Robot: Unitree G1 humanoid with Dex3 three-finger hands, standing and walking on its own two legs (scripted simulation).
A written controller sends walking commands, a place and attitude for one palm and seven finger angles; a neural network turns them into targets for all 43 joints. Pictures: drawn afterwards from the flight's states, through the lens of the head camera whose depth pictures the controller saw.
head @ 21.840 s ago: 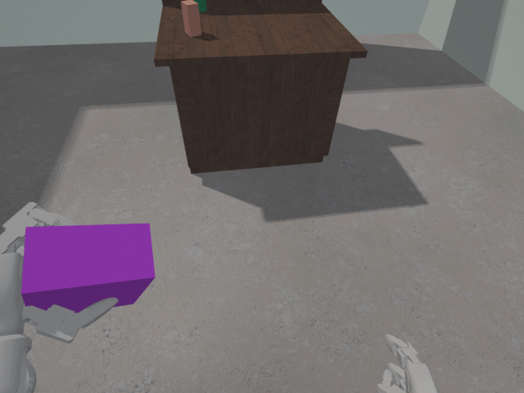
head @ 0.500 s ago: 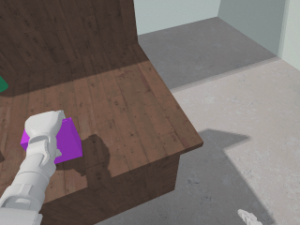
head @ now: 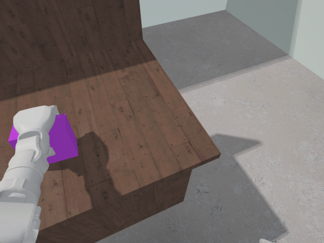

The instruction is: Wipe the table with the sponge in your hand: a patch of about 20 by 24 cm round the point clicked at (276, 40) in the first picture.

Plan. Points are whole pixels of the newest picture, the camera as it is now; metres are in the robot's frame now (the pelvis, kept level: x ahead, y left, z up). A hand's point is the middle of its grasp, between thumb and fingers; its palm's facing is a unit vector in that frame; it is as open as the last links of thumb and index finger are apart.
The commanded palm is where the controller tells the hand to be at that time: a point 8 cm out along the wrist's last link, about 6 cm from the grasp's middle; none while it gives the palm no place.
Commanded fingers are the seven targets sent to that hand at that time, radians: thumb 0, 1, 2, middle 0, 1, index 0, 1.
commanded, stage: wipe forward along the first lane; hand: left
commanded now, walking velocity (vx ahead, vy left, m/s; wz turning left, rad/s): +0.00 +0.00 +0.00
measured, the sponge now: (50, 145) +0.37 +0.34 -0.01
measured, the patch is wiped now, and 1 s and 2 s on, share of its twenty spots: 0.65 0.65 0.70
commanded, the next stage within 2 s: slide across to the middle lane in 0.14 s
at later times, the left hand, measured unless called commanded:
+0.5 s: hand (48, 122) +0.41 +0.34 +0.03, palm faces -0.10 +0.01 -0.99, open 10.5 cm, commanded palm +0.40 +0.31 +0.08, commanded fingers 0.00 0.10 1.30 -1.20 -1.60 -1.20 -1.60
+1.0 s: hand (68, 119) +0.43 +0.29 +0.04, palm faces -0.10 -0.01 -1.00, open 10.6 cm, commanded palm +0.40 +0.27 +0.08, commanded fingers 0.00 0.10 1.30 -1.20 -1.60 -1.20 -1.60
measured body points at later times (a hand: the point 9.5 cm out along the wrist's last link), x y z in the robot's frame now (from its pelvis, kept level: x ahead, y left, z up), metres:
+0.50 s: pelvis +0.01 +0.02 +0.00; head +0.07 +0.02 +0.45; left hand +0.42 +0.34 +0.09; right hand +0.09 -0.24 -0.13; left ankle +0.00 +0.10 -0.73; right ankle +0.00 -0.10 -0.73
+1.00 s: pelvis +0.03 +0.01 +0.01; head +0.07 +0.01 +0.45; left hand +0.43 +0.29 +0.09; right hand +0.18 -0.23 -0.12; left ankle +0.00 +0.10 -0.73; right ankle +0.01 -0.10 -0.73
